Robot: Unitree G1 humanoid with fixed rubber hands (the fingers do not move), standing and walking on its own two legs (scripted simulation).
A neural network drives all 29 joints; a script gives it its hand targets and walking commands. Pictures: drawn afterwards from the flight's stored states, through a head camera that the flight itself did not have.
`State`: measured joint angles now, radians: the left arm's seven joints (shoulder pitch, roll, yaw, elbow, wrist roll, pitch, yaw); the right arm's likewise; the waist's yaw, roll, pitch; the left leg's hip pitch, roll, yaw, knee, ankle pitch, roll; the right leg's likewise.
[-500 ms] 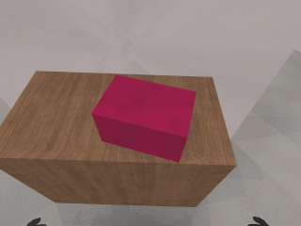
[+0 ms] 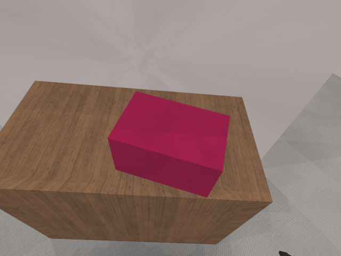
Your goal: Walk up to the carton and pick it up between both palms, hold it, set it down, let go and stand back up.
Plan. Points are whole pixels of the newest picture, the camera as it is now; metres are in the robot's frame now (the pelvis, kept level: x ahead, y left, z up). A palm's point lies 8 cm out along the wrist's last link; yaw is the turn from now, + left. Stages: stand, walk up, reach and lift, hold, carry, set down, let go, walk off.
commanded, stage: walk up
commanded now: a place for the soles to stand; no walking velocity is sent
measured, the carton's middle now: (170, 143) +0.42 +0.00 -0.03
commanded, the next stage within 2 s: none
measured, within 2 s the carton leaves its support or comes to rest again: neither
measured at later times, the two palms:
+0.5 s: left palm out of the picture +0.11 +0.31 -0.10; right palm out of the picture +0.14 -0.30 -0.12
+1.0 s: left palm out of the picture +0.13 +0.29 -0.10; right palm out of the picture +0.10 -0.30 -0.10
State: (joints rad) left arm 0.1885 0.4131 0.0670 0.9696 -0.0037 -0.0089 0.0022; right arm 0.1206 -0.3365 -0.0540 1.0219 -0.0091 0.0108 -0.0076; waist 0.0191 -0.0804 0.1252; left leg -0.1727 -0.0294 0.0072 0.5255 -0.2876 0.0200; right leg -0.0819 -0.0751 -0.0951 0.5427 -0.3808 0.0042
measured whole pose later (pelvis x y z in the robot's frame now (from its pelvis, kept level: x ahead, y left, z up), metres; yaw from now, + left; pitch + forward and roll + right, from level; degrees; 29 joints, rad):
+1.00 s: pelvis +0.03 +0.00 +0.02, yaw -4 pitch -3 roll +0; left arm 0.09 0.34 0.03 1.08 -0.01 -0.03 0.03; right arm 0.04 -0.33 -0.03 1.13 0.00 0.00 -0.01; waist 0.01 -0.01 0.08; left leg -0.04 0.02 0.07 0.32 -0.23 0.00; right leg -0.04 -0.01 -0.01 0.33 -0.23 0.00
